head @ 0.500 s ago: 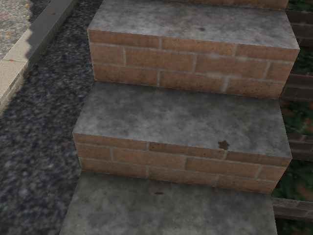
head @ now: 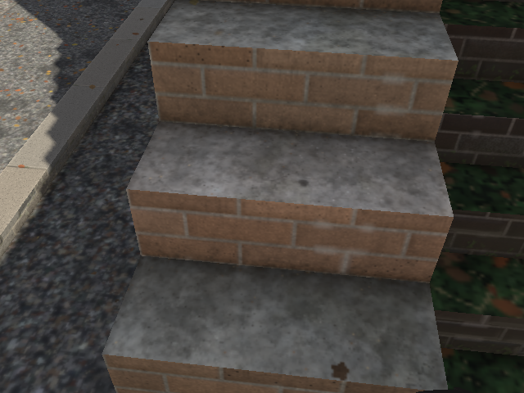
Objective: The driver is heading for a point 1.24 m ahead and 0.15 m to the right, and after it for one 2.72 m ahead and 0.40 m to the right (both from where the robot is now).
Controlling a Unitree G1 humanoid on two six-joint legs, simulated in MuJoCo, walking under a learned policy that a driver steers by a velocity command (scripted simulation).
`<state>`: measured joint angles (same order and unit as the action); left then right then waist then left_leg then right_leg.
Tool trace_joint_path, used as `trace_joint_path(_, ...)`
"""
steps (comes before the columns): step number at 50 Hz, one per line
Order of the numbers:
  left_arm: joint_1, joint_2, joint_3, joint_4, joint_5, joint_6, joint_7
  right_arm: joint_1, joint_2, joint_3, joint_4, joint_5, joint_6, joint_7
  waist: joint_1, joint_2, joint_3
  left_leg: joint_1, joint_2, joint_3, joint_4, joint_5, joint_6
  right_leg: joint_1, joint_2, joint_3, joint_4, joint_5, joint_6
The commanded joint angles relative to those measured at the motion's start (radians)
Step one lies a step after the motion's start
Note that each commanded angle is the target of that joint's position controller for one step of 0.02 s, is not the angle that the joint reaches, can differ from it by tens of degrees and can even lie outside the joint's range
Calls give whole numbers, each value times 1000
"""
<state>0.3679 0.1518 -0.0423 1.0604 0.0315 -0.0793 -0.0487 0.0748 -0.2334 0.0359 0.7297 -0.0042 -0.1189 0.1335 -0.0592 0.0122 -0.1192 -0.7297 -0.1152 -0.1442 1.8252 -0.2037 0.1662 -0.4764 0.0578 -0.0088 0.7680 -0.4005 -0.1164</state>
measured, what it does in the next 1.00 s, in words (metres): climbs: left foot, then right foot 0.19 m higher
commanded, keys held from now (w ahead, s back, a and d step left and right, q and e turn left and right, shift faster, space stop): w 1.00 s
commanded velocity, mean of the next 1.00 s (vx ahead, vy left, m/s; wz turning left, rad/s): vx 0.50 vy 0.00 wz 0.00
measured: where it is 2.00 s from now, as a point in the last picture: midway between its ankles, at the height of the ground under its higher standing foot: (316, 220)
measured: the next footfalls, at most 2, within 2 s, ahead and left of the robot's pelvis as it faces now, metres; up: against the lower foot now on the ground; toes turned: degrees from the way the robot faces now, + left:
left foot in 0.22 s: +0.10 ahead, +0.12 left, -0.01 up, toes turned +5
right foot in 0.76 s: +0.31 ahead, -0.17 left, +0.19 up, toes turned -8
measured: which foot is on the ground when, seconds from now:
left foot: up 0.00-0.20, down 0.22-0.80, up 0.82-1.00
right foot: down 0.00-0.20, up 0.22-0.74, down 0.76-1.00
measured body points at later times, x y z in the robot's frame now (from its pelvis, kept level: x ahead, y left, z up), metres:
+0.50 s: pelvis +0.07 +0.03 +0.02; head +0.03 +0.05 +0.47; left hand +0.24 +0.19 -0.09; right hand +0.02 -0.17 -0.13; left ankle +0.06 +0.12 -0.71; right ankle +0.11 -0.12 -0.34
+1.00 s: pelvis +0.26 -0.09 +0.19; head +0.20 -0.09 +0.63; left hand +0.21 +0.10 +0.02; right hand +0.46 -0.30 +0.13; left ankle +0.24 +0.07 -0.24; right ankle +0.27 -0.16 -0.51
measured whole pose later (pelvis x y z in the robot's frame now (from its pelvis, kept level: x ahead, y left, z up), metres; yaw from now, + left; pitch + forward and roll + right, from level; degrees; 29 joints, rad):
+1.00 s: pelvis +0.26 -0.09 +0.19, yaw +1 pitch -1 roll -1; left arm 0.48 0.12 -0.07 1.16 0.06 -0.08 -0.07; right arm 0.09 -0.18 0.04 0.74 0.02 -0.08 0.11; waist -0.06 0.03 -0.16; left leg -0.91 -0.07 -0.17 2.11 -0.03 0.23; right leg -0.36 0.00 -0.17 0.81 -0.44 -0.07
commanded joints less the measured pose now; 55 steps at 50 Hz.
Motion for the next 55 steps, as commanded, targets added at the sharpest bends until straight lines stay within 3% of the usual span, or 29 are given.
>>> trace_joint_path(1, -113, 15, -7, -108, 1, -50, 2, 57, 12, 35, -20, 2, 16, -26, -43, -9, 106, -151, 54, 39, 19, 42, -59, -48, -241, 346, -364, -216, -154)
trace_joint_path(4, -141, 82, 4, -143, -4, -61, 34, 54, 6, 51, -35, 0, 39, -70, -40, -82, 67, -51, 112, 150, -244, -6, -107, -141, -262, 330, -437, -268, -171)
trace_joint_path(6, -189, 122, 17, -156, -36, -27, 53, 64, 8, 64, -1, 3, 51, -108, -37, -143, 54, 345, 100, 267, -755, -148, -115, -310, -164, 117, -437, -113, -138)
trace_joint_path(8, -147, 189, 35, -143, -38, -17, 70, 143, -13, 31, 66, 54, 73, -132, -29, -206, 49, 590, 71, 366, -1108, -133, -121, -309, -176, 155, -418, -211, -176)
trace_joint_path(9, -203, 198, 32, -151, -17, -18, 63, 200, -54, 6, 120, 45, 88, -141, -47, -218, 67, 623, 99, 324, -1185, -89, -116, -264, -202, 170, -312, -223, -177)
trace_joint_path(10, -201, 153, 27, -155, -33, -18, 41, 297, -19, 9, 183, 34, 88, -125, -41, -124, 101, 645, 170, 177, -1360, -93, -95, -278, -151, 127, 2, -192, -155)
trace_joint_path(11, -232, 20, 3, -179, -32, -40, 6, 439, -17, 3, 257, -13, 78, -108, -42, 89, 73, 781, 288, -131, -1341, -191, -75, -510, -16, 68, 507, -3, -89)
trace_joint_path(12, -177, -46, -13, -168, -28, -79, -27, 507, -78, -3, 252, -59, 70, -116, -20, 176, -29, 876, 482, -535, -1491, -184, -32, -687, 54, 212, 947, 56, -32)
trace_joint_path(13, -106, -4, -8, -168, -53, -93, -52, 450, -132, -15, 225, -70, 54, -134, 46, 218, -78, 813, 580, -871, -1686, -749, 48, -785, 18, 243, 1222, 89, 14)
trace_joint_path(15, -256, 38, -5, -230, -40, -89, -37, 207, 2, 9, 191, -67, 56, -130, 124, 57, 153, 540, 487, -540, -1599, -660, 30, -915, -24, 158, 1447, 167, 80)
trace_joint_path(17, -286, 15, -31, -257, -22, -78, -25, 213, 66, 27, 231, -54, 64, -105, 137, 6, 179, 374, 381, -322, -1547, -520, 36, -836, -51, 109, 1428, 152, 82)
trace_joint_path(19, -261, 20, -29, -232, -48, -53, -13, 263, 72, 30, 283, -54, 61, -83, 99, 1, 164, 367, 362, -211, -1562, -385, 33, -811, -28, 88, 1507, 202, 54)
trace_joint_path(23, -291, -46, -60, -266, -73, -48, 1, 374, 16, 28, 313, -69, 66, -94, 60, 22, 172, 540, 409, -172, -1542, -349, 0, -1067, -20, 146, 1583, 246, 27)
trace_joint_path(28, -462, -86, -98, -380, -84, -18, 33, 365, 2, 29, 293, -31, 82, -102, 32, 96, 198, 489, 416, -82, -1629, -326, 24, -1156, -82, 41, 1486, 198, 92)
trace_joint_path(29, -437, -82, -99, -384, -95, -22, 46, 390, -42, 11, 285, -20, 83, -112, 24, 122, 198, 512, 439, -91, -1648, -353, 44, -1141, -113, 33, 1440, 173, 101)
trace_joint_path(32, -508, -105, -129, -442, -71, -25, 34, 388, -60, -11, 272, -24, 133, -150, 22, 116, 124, 507, 457, -11, -1796, -123, 55, -903, -205, -92, 1299, 70, 89)
trace_joint_path(33, -516, -108, -134, -448, -64, -22, 21, 418, -58, -18, 277, -1, 150, -160, 13, 88, 128, 548, 450, 49, -1811, -41, 36, -844, -218, -101, 1171, 38, 77)
trace_joint_path(35, -539, -85, -123, -474, -65, -36, -13, 382, -90, -26, 271, 57, 138, -151, 43, 111, 79, 388, 388, 198, -1880, 303, 40, -286, -154, -248, 722, 38, 14)
trace_joint_path(36, -432, -41, -86, -429, -56, -29, -10, 413, -115, -28, 307, 40, 123, -146, 91, 207, -17, 482, 400, 203, -1808, 847, 76, -130, -65, -307, 752, 24, -1)
trace_joint_path(37, -286, 58, -32, -397, -67, -18, -6, 428, -173, -41, 308, 33, 111, -143, 166, 268, -55, 654, 394, 211, -1661, 1103, 60, -74, -12, -300, 593, -107, -15)
trace_joint_path(39, -110, 122, 6, -349, -23, 7, -26, 383, -209, -57, 309, 20, 105, -143, 242, 286, -118, 751, 391, 183, -1330, 1250, 50, 75, -57, -13, 294, -49, -47)
trace_joint_path(40, 22, 247, 58, -273, -18, 22, -33, 411, -60, -35, 279, 29, 101, -125, 217, -88, -200, 433, 258, 126, -1068, 762, 32, 284, -252, 537, -106, -330, -200)
trace_joint_path(41, 218, 303, 83, -173, -9, 57, -7, 261, -34, -44, 226, 31, 88, -104, 276, -245, -224, 149, 72, 32, -734, 145, 32, 429, -389, 1083, -583, -849, -243)
trace_joint_path(42, 201, 202, 43, -108, 29, 48, 6, 58, -21, -55, 120, 32, 68, -77, 229, -214, -104, -11, 15, -93, -181, 65, 5, 292, -439, 1179, -675, -843, -149)
trace_joint_path(43, 49, 49, -6, -85, 51, 33, 12, -38, 78, -31, 31, 27, 41, -36, 122, -212, 45, -128, 23, -209, 69, 119, 25, 120, -410, 1026, -595, -625, -86)
trace_joint_path(44, -59, -35, -30, -65, 46, 21, 5, -54, 100, -12, -14, 27, 25, -12, 35, -175, 147, -190, 57, -152, 176, 140, 47, 0, -384, 769, -492, -499, -65)
trace_joint_path(46, -118, -130, -53, -15, 27, -16, -12, 8, 101, 7, -41, 17, 15, 5, -52, -49, 155, -237, 74, -121, 323, 156, 82, -54, -315, 466, -375, -283, -25)
trace_joint_path(50, -91, -84, -54, 8, 31, -43, -24, 95, 78, 27, -12, 34, 40, -28, -93, 22, 174, -416, 68, -71, 408, 185, 51, 50, -281, 177, -434, 57, 2)
trace_joint_path(55, 83, -47, -44, 37, 42, -40, -7, -62, 141, 50, -25, 49, 45, -80, 7, -22, 167, -745, 44, 4, 553, 315, -18, 217, -293, 31, -453, 215, 38)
